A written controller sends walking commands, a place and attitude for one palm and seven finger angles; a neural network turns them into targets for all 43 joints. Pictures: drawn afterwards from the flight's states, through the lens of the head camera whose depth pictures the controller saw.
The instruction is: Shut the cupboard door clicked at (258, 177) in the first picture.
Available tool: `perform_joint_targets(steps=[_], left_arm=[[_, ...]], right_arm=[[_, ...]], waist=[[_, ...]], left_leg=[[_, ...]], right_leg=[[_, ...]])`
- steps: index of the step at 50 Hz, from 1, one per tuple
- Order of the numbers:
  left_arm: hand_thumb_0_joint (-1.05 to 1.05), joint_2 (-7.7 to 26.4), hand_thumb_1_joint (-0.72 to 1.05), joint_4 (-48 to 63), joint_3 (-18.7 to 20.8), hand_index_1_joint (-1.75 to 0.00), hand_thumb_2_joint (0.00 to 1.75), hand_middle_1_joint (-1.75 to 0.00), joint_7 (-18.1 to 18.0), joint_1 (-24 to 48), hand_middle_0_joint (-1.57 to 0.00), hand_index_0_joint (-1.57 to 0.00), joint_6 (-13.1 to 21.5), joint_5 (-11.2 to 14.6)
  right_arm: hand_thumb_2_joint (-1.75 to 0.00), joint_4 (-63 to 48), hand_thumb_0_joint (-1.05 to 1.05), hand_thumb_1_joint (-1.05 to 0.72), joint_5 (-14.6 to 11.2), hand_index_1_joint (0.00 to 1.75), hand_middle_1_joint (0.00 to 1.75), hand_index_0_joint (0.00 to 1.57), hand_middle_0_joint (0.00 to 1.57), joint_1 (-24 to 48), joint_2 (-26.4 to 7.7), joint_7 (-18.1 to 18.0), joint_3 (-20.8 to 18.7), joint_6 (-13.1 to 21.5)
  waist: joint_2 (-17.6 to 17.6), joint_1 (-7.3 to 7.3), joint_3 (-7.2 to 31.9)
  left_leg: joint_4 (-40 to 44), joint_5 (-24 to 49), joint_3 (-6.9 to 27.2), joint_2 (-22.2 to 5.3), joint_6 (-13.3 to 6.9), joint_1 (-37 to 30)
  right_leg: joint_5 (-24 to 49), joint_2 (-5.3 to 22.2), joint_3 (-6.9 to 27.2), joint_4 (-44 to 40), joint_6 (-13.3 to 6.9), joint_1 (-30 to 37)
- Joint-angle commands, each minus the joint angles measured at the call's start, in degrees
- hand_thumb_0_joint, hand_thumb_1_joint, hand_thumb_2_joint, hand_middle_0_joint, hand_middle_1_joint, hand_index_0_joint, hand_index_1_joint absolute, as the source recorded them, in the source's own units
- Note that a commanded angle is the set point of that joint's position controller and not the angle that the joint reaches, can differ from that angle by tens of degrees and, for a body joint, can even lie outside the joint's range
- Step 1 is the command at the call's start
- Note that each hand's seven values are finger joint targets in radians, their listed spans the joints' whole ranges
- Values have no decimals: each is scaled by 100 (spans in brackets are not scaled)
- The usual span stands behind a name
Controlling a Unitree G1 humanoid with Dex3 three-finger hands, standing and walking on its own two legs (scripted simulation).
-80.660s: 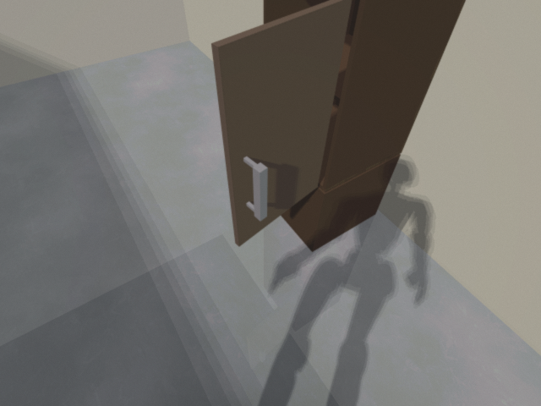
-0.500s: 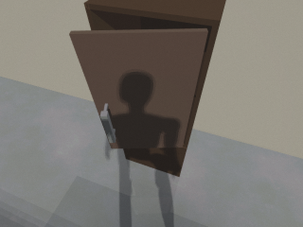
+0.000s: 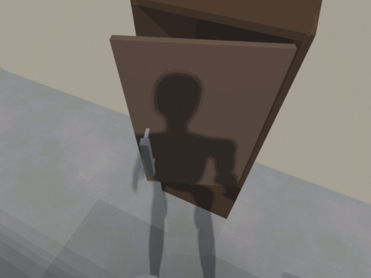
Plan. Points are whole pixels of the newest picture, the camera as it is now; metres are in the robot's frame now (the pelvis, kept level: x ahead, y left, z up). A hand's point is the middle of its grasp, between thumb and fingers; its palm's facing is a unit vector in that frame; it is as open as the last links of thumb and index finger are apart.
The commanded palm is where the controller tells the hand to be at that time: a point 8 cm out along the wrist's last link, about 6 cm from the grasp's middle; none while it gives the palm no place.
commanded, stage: come to a stop and stand still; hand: left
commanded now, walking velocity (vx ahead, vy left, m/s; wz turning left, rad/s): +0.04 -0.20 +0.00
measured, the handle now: (149, 153) +0.46 +0.16 -0.11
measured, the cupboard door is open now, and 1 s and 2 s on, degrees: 21 21 21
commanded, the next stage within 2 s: look again from close up in 0.74 s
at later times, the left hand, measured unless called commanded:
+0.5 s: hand out of the picture +0.02 +0.18 -0.17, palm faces -0.03 -0.98 -0.21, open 7.4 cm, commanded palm none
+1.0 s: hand out of the picture -0.01 +0.19 -0.17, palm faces +0.02 -0.97 -0.25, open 7.3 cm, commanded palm none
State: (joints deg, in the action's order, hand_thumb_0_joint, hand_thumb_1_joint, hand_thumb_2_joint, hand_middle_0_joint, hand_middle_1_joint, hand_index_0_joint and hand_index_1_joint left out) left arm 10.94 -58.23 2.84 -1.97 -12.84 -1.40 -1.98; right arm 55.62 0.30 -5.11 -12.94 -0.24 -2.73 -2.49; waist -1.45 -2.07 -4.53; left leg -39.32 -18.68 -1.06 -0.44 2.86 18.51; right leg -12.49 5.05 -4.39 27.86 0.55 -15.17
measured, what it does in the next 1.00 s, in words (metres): steps on the spot: left foot, then right foot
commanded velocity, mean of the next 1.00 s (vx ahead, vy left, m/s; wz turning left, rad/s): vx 0.01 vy -0.04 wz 0.00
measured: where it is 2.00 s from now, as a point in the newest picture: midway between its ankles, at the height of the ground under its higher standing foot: outside the picture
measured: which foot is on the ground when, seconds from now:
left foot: up 0.00-0.02, down 0.04-1.00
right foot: down 0.00-0.04, up 0.06-0.38, down 0.40-1.00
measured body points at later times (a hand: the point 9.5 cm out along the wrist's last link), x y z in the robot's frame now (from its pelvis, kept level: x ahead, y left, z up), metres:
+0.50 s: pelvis -0.02 +0.00 +0.00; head +0.01 +0.00 +0.45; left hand +0.03 +0.24 -0.16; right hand -0.02 -0.25 -0.16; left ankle -0.01 +0.13 -0.74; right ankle -0.06 -0.12 -0.74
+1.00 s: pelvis -0.03 +0.00 +0.00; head -0.03 -0.02 +0.44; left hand -0.01 +0.24 -0.15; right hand +0.00 -0.24 -0.16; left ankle -0.01 +0.12 -0.74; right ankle -0.06 -0.12 -0.74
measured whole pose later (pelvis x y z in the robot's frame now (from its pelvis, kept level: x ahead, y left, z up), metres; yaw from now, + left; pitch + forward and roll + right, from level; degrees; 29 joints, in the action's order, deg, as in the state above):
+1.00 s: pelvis -0.03 +0.00 +0.00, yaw +0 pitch -2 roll +0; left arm 9.7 -60.1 0.4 -1.8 -17.2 1.0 -0.9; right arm 59.4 1.2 -15.2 -12.1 -1.8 -1.8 0.8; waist 2.8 0.8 -1.9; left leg -29.8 -14.2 -1.5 -1.7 0.5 13.5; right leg -18.1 0.5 -1.8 28.5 -0.1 -8.2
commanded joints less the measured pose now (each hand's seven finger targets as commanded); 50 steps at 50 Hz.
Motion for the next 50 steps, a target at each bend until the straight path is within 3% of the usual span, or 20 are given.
perform_joint_targets(steps=[1, 3, 4, 5, 7, 10, 15, 18, 19, 20, 21, 22, 26, 28, 32, 41, 42, 44, 48, 50], left_arm=[[0, 381, 90, 269, 34, -30, 90, -30, -18, -441, -20, -20, -28, 143], [0, 425, 90, 306, 40, -30, 90, -30, -7, -327, -20, -20, -83, 106], [0, 446, 90, 288, 72, -30, 90, -30, 66, -292, -20, -20, -96, 83], [0, 499, 90, 183, 124, -30, 90, -30, 90, -287, -20, -20, -170, 45], [0, 658, 90, 138, 174, -30, 90, -30, 138, -336, -20, -20, -196, 70], [0, 602, 90, 166, 181, -30, 90, -30, 192, -339, -20, -20, -186, 82], [0, 357, 90, 284, 59, -30, 90, -30, 213, -68, -20, -20, -100, 95], [0, 364, 90, 74, 57, -30, 90, -30, 182, -554, -20, -20, -20, 110], [0, 525, 90, -7, 77, -30, 90, -30, 147, -739, -20, -20, 28, 93], [0, 830, 90, -57, 112, -30, 90, -30, 104, -728, -20, -20, 72, 54], [0, 1020, 90, -25, 96, -30, 90, -30, 100, -506, -20, -20, 89, 65], [0, 981, 90, 43, 55, -30, 90, -30, 99, -257, -20, -20, 82, 58], [0, 619, 90, -191, -47, -30, 90, -30, 34, -257, -20, -20, 222, 161], [0, 447, 90, -208, -91, -30, 90, -30, 12, -259, -20, -20, 204, 197], [0, 446, 90, -310, -97, -30, 90, -30, 14, -250, -20, -20, 111, 159], [0, 370, 90, -416, -140, -30, 90, -30, 18, -368, -20, -20, 170, 169], [0, 1452, 90, 113, -168, -30, 90, -30, -33, -445, -20, -20, 374, 26], [0, 1061, 90, 66, 44, -30, 90, -30, -67, -417, -20, -20, 453, 94], [0, 808, 90, 138, -62, -30, 90, -30, -62, -578, -20, -20, 369, 106], [0, 892, 90, 258, -48, -30, 90, -30, -52, -450, -20, -20, 318, 85]], right_arm=[[-90, -25, 0, -90, 82, 30, 30, 20, 20, -998, -927, -86, -117, 240], [-90, -196, 0, -90, 192, 30, 30, 20, 20, -515, -1071, -140, -41, 177], [-90, -260, 0, -90, 206, 30, 30, 20, 20, -353, -946, -211, -28, 210], [-90, -174, 0, -90, 210, 30, 30, 20, 20, -395, -940, -258, -44, 219], [-90, -142, 0, -90, 164, 30, 30, 20, 20, -533, -812, -319, 10, 206], [-90, -124, 0, -90, 157, 30, 30, 20, 20, -661, -841, -325, -54, 196], [-90, 75, 0, -90, 164, 30, 30, 20, 20, -1053, -879, -308, -165, 200], [-90, 153, 0, -90, 80, 30, 30, 20, 20, -1030, -816, -286, -162, 210], [-90, 174, 0, -90, 29, 30, 30, 20, 20, -1064, -653, -258, -141, 218], [-90, 112, 0, -90, -19, 30, 30, 20, 20, -1034, -332, -231, -79, 212], [-90, 56, 0, -90, 5, 30, 30, 20, 20, -910, -147, -195, 2, 169], [-90, 71, 0, -90, 44, 30, 30, 20, 20, -915, -113, -152, 26, 142], [-90, 467, 0, -90, 44, 30, 30, 20, 20, -1258, -200, -187, 72, 256], [-90, 642, 0, -90, 47, 30, 30, 20, 20, -1350, -274, -206, 102, 317], [-90, 809, 0, -90, 39, 30, 30, 20, 20, -1276, -183, -212, 137, 288], [-90, 838, 0, -90, 48, 30, 30, 20, 20, -1350, -128, -198, 125, 266], [-90, 119, 0, -90, 103, 30, 30, 20, 20, -941, -725, -122, 68, 430], [-90, 138, 0, -90, 136, 30, 30, 20, 20, -1050, -569, -223, -86, 572], [-90, -67, 0, -90, 83, 30, 30, 20, 20, -1127, -379, -199, -12, 426], [-90, -133, 0, -90, 84, 30, 30, 20, 20, -1048, -536, -180, -64, 362]], waist=[[1442, 233, 779], [1175, 188, 194], [780, 117, -82], [1381, 141, -7], [1401, 144, -4], [1038, 193, 325], [1228, 402, 620], [913, 166, 796], [495, 113, 890], [-462, 155, 712], [-1027, 193, 372], [-696, 245, 231], [-781, 303, 616], [-244, 272, 516], [572, 187, -151], [12, 235, 34], [297, 230, -364], [1091, 264, 1308], [-811, 264, 734], [-1053, 309, 105]], left_leg=[[2270, 1971, 1700, -1645, -479, -1217], [2694, 625, 1910, -2156, -1214, 226], [2679, 988, 1756, -1885, -1179, 152], [2561, 1650, 1610, -1705, -1032, -235], [2411, 2151, 1272, -1658, -1004, -381], [2329, 1847, 1123, -1640, -1109, -870], [2046, 2484, 1163, -1618, -1152, -1372], [1556, 2591, 892, -1295, -873, -954], [1279, 1906, 647, -979, -610, -540], [934, 543, 79, -441, -271, 56], [713, -543, -147, -172, -137, 75], [526, -680, -58, -197, -159, -218], [1202, 1154, 79, -377, -153, -514], [1501, 2487, 231, -599, -220, -1010], [1852, 1912, 307, -632, -284, -780], [1965, 1273, 247, -540, -251, -996], [1474, 1850, 414, -333, -354, -771], [1006, 2840, 252, -501, -409, -1165], [934, 1186, 119, -295, -415, -477], [971, 770, 119, -246, -411, -367]], right_leg=[[-1260, -188, 280, 788, 35, -665], [-1874, -264, 656, 1760, 14, -212], [-1530, -286, 536, 1978, 17, -524], [-1324, -397, 697, 2431, 66, -812], [-1160, -403, 911, 2886, 65, -978], [-1177, -446, 765, 2809, 116, -1028], [-1341, -456, 397, 1231, 67, -513], [56, -550, 254, -468, -1, 713], [557, -280, 655, -1000, -74, 1276], [802, 546, 1511, -1242, -333, 1412], [569, 1047, 1755, -1469, -716, 735], [140, 1063, 1585, -1522, -857, 270], [3202, 488, 877, -425, -626, 1153], [2338, 126, 655, -412, -349, 830], [818, -6, 732, -851, -256, 648], [403, 36, 855, -1204, -260, 603], [1552, 91, 763, -848, -269, 353], [2678, 280, 909, -80, -418, 1028], [2598, 347, 947, -282, -395, 886], [1356, 360, 1069, -588, -423, 241]])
